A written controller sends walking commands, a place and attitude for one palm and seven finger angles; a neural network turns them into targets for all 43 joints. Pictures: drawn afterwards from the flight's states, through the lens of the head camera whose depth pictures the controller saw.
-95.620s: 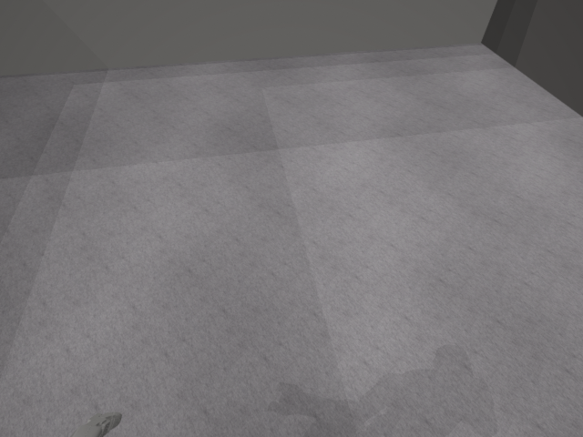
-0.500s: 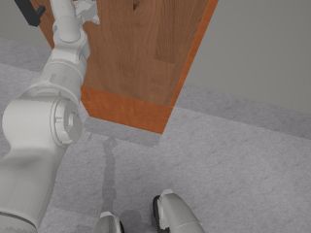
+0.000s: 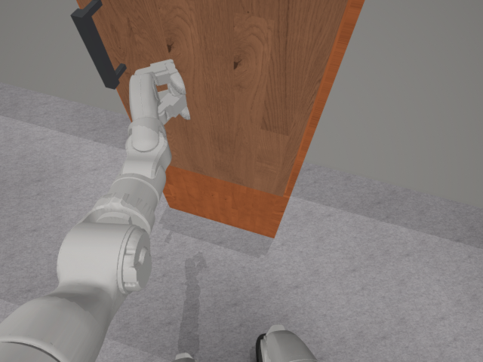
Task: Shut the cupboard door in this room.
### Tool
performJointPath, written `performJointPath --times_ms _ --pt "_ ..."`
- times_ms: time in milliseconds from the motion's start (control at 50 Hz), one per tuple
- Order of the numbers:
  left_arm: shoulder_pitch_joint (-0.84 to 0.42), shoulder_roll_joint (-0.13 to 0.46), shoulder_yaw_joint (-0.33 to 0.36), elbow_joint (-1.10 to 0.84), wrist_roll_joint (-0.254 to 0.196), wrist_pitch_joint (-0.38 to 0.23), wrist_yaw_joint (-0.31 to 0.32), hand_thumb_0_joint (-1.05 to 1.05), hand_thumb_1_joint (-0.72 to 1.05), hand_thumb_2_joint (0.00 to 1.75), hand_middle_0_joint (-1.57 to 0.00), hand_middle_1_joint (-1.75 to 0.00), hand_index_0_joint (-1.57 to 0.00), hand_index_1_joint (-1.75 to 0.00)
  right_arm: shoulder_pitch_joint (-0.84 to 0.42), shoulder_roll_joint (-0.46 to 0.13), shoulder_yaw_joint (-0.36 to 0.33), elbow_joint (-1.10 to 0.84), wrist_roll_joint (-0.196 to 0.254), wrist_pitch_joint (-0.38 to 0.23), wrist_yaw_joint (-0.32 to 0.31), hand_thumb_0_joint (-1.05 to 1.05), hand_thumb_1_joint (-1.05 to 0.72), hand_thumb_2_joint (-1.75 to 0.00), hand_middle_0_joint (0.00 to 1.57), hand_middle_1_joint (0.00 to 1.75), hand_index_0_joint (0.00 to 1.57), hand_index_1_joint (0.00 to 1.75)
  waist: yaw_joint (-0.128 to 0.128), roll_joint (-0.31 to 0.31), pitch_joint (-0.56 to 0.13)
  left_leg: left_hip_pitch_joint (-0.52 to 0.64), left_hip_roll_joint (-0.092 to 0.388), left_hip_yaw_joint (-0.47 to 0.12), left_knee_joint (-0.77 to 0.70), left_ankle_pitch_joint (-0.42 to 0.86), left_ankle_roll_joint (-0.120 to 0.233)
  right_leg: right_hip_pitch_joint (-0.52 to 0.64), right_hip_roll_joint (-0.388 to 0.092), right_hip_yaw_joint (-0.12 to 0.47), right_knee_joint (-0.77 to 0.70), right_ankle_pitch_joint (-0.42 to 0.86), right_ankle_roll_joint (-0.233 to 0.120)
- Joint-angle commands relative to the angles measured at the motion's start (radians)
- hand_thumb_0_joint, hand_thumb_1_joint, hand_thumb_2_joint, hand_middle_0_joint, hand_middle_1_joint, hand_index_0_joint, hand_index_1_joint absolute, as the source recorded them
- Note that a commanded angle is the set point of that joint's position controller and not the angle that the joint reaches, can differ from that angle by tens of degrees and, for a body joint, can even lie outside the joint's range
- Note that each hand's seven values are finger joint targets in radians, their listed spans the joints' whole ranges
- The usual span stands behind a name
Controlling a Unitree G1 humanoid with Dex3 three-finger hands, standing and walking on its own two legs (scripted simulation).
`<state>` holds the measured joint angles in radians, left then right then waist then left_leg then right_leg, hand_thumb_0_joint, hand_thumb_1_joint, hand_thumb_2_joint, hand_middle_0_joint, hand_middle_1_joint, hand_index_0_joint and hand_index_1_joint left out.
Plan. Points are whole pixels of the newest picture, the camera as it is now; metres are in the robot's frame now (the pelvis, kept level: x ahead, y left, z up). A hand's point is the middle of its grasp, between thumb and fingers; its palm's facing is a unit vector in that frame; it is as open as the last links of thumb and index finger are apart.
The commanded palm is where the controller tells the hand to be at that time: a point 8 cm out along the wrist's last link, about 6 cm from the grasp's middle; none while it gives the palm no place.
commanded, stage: pull the fist back off the door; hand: left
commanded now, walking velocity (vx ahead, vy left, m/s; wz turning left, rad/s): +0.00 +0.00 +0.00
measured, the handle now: (104, 46) +0.66 +0.17 +0.11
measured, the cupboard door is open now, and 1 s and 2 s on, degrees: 0 0 0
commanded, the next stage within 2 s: draw the hand back to the body in 0.10 s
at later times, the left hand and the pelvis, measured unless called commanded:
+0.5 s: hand (141, 124) +0.46 +0.09 +0.12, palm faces +0.04 -1.00 -0.03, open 3.1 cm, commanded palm +0.41 +0.14 +0.14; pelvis +0.02 +0.00 +0.02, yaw -1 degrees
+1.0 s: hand (31, 231) +0.29 +0.19 +0.15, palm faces +0.22 -0.95 -0.22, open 3.3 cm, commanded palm +0.25 +0.24 +0.18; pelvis +0.00 +0.00 +0.04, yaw +1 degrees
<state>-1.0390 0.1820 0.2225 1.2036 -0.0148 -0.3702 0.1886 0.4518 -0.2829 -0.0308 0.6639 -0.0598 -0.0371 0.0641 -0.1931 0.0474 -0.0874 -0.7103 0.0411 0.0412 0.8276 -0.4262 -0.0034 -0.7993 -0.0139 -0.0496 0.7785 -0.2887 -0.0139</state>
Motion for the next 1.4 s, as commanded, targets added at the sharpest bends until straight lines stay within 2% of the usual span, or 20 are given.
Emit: performJointPath --times_ms 0,80,120,180,200,240,300,360,440,480,580,700,720,760,860,920,980,1120,1160,1380 --pt "-0.546 0.130 -0.019 -0.297 0.020 -0.135 0.015 0.00 0.90 0.90 -1.30 -1.50 -1.30 -1.50 0.133 -0.125 -0.047 -0.029 -0.002 -0.025 -0.016 0.00 -0.90 -0.90 0.20 0.30 0.20 0.30 -0.015 -0.015 -0.480 0.216 -0.051 -0.034 -0.080 0.320 0.010 0.324 0.036 0.008 -0.045 0.322 0.003" --pt "-0.526 0.107 -0.048 -0.189 0.049 -0.083 0.026 0.00 0.90 0.90 -1.30 -1.50 -1.30 -1.50 0.110 -0.123 -0.040 -0.023 0.008 -0.014 -0.024 0.00 -0.90 -0.90 0.20 0.30 0.20 0.30 -0.033 -0.064 -0.400 0.157 -0.059 -0.026 -0.099 0.256 0.014 0.322 0.029 0.011 -0.061 0.294 0.007" --pt "-0.524 0.147 -0.013 -0.134 0.043 -0.047 0.030 0.00 0.90 0.90 -1.30 -1.50 -1.30 -1.50 0.102 -0.131 -0.036 -0.027 0.011 -0.006 -0.031 0.00 -0.90 -0.90 0.20 0.30 0.20 0.30 -0.034 -0.107 -0.357 0.112 -0.064 -0.025 -0.112 0.204 0.016 0.338 0.028 0.016 -0.078 0.263 0.010" --pt "-0.552 0.149 0.009 -0.170 0.009 -0.046 0.024 0.00 0.90 0.90 -1.30 -1.50 -1.30 -1.50 0.085 -0.125 -0.031 -0.039 0.011 -0.008 -0.041 0.00 -0.90 -0.90 0.20 0.30 0.20 0.30 -0.017 -0.088 -0.425 0.146 -0.068 -0.024 -0.113 0.264 0.014 0.384 0.026 0.020 -0.066 0.325 0.006" --pt "-0.533 0.143 0.015 -0.177 -0.002 -0.053 0.017 0.00 0.90 0.90 -1.30 -1.50 -1.30 -1.50 0.077 -0.123 -0.030 -0.043 0.010 -0.011 -0.041 0.00 -0.90 -0.90 0.20 0.30 0.20 0.30 -0.006 -0.076 -0.444 0.159 -0.068 -0.023 -0.106 0.294 0.012 0.389 0.027 0.020 -0.059 0.349 0.004" --pt "-0.409 0.207 0.078 -0.255 -0.009 -0.085 -0.006 0.00 0.90 0.90 -1.30 -1.50 -1.30 -1.50 0.071 -0.119 -0.034 -0.069 0.010 -0.013 -0.041 0.00 -0.90 -0.90 0.20 0.30 0.20 0.30 0.059 -0.077 -0.550 0.195 -0.066 -0.014 -0.102 0.398 0.010 0.482 0.028 0.025 -0.035 0.446 -0.002" --pt "-0.229 0.140 0.010 -0.389 -0.002 -0.103 -0.057 0.00 0.90 0.90 -1.30 -1.50 -1.30 -1.50 0.055 -0.103 -0.036 -0.100 0.020 -0.016 -0.033 0.00 -0.90 -0.90 0.20 0.30 0.20 0.30 0.101 -0.002 -0.589 0.266 -0.052 -0.006 -0.102 0.543 0.003 0.500 0.027 0.023 -0.029 0.530 -0.006" --pt "-0.004 0.108 -0.020 -0.486 -0.021 -0.041 -0.099 0.00 0.90 0.90 -1.30 -1.50 -1.30 -1.50 0.040 -0.102 -0.046 -0.134 0.045 -0.004 -0.034 0.00 -0.90 -0.90 0.20 0.30 0.20 0.30 0.129 -0.089 -0.526 0.242 -0.039 0.005 -0.146 0.569 0.014 0.586 0.029 0.020 -0.062 0.568 -0.011" --pt "0.030 0.073 -0.052 -0.701 -0.102 0.076 -0.141 0.00 0.90 0.90 -1.30 -1.50 -1.30 -1.50 -0.042 -0.099 -0.045 -0.158 0.083 0.000 -0.059 0.00 -0.90 -0.90 0.20 0.30 0.20 0.30 0.121 -0.157 -0.392 0.283 -0.041 0.018 -0.217 0.412 0.020 0.620 0.038 0.009 -0.154 0.488 0.002" --pt "-0.013 0.064 -0.080 -0.841 -0.116 0.088 -0.144 0.00 0.90 0.90 -1.30 -1.50 -1.30 -1.50 -0.085 -0.085 -0.036 -0.162 0.091 -0.014 -0.080 0.00 -0.90 -0.90 0.20 0.30 0.20 0.30 0.120 -0.080 -0.364 0.347 -0.040 0.013 -0.240 0.391 0.022 0.609 0.038 0.009 -0.176 0.439 0.001" --pt "0.120 0.095 -0.096 -0.992 -0.096 0.082 -0.154 0.00 0.90 0.90 -1.30 -1.50 -1.30 -1.50 -0.162 -0.063 -0.012 -0.156 0.091 -0.060 -0.103 0.00 -0.90 -0.90 0.20 0.30 0.20 0.30 0.154 0.014 -0.308 0.416 -0.043 0.001 -0.277 0.343 0.020 0.601 0.030 0.008 -0.200 0.343 -0.005" --pt "0.403 0.129 -0.056 -0.948 -0.151 0.243 -0.238 0.00 0.90 0.90 -1.16 -1.35 -1.16 -1.35 -0.281 -0.072 0.016 -0.195 0.118 -0.053 -0.122 0.00 -0.90 -0.90 0.20 0.30 0.20 0.30 0.207 -0.112 -0.138 0.364 -0.052 0.002 -0.351 0.205 0.020 0.641 0.011 0.011 -0.277 0.190 -0.002" --pt "0.404 0.168 -0.110 -1.108 -0.075 0.192 -0.187 0.00 0.90 0.90 -1.13 -1.32 -1.13 -1.32 -0.297 -0.045 0.010 -0.217 0.109 -0.046 -0.133 0.00 -0.90 -0.90 0.20 0.30 0.20 0.30 0.184 -0.110 -0.109 0.398 -0.049 0.019 -0.389 0.211 0.023 0.659 -0.009 0.045 -0.327 0.140 0.008" --pt "0.548 0.165 -0.085 -1.096 -0.072 0.193 -0.151 0.00 0.90 0.90 -1.08 -1.26 -1.08 -1.26 -0.322 -0.048 0.015 -0.218 0.105 -0.037 -0.141 0.00 -0.90 -0.90 0.20 0.30 0.20 0.30 0.199 -0.154 -0.070 0.400 -0.045 0.007 -0.406 0.194 0.025 0.677 -0.009 0.045 -0.358 0.093 0.010" --pt "0.660 0.204 -0.070 -1.284 -0.058 0.213 -0.125 0.00 0.90 0.90 -0.94 -1.11 -0.94 -1.11 -0.365 -0.043 0.028 -0.226 0.098 -0.022 -0.150 0.00 -0.90 -0.90 0.20 0.30 0.20 0.30 0.205 -0.067 -0.048 0.483 -0.038 0.006 -0.451 0.230 0.028 0.724 -0.009 0.039 -0.401 0.126 0.007" --pt "0.663 0.218 -0.063 -1.417 -0.042 0.210 -0.105 0.00 0.90 0.90 -0.86 -1.02 -0.86 -1.02 -0.376 -0.035 0.037 -0.229 0.089 -0.036 -0.154 0.00 -0.90 -0.90 0.20 0.30 0.20 0.30 0.204 0.027 -0.067 0.531 -0.041 -0.004 -0.478 0.255 0.020 0.745 -0.003 0.022 -0.405 0.146 -0.002" --pt "0.738 0.232 -0.053 -1.529 -0.034 0.208 -0.089 0.00 0.90 0.90 -0.78 -0.93 -0.78 -0.93 -0.378 -0.035 0.038 -0.227 0.079 -0.056 -0.158 0.00 -0.90 -0.90 0.20 0.30 0.20 0.30 0.209 0.067 -0.093 0.574 -0.043 -0.014 -0.489 0.306 0.018 0.777 0.002 0.011 -0.409 0.189 -0.005" --pt "1.047 0.251 0.035 -1.566 -0.038 0.223 -0.079 0.00 0.90 0.90 -0.58 -0.72 -0.58 -0.72 -0.388 -0.032 0.036 -0.211 0.068 -0.063 -0.155 0.00 -0.90 -0.90 0.20 0.30 0.20 0.30 0.232 -0.063 0.001 0.550 -0.038 -0.018 -0.510 0.331 0.014 0.790 0.006 -0.003 -0.426 0.202 0.003" --pt "1.151 0.269 0.079 -1.560 -0.043 0.230 -0.083 0.00 0.90 0.90 -0.53 -0.66 -0.53 -0.66 -0.391 -0.037 0.030 -0.206 0.066 -0.060 -0.153 0.00 -0.90 -0.90 0.20 0.30 0.20 0.30 0.246 -0.052 0.027 0.537 -0.035 -0.017 -0.511 0.349 0.014 0.797 0.006 -0.001 -0.431 0.216 0.002" --pt "1.398 0.368 0.263 -1.810 -0.038 0.205 -0.057 0.00 0.90 0.90 -0.23 -0.33 -0.23 -0.33 -0.377 -0.026 0.014 -0.207 0.060 -0.104 -0.148 0.00 -0.90 -0.90 0.20 0.30 0.20 0.30 0.264 0.058 0.001 0.538 -0.029 -0.017 -0.488 0.446 0.001 0.816 -0.001 -0.004 -0.401 0.271 0.006"
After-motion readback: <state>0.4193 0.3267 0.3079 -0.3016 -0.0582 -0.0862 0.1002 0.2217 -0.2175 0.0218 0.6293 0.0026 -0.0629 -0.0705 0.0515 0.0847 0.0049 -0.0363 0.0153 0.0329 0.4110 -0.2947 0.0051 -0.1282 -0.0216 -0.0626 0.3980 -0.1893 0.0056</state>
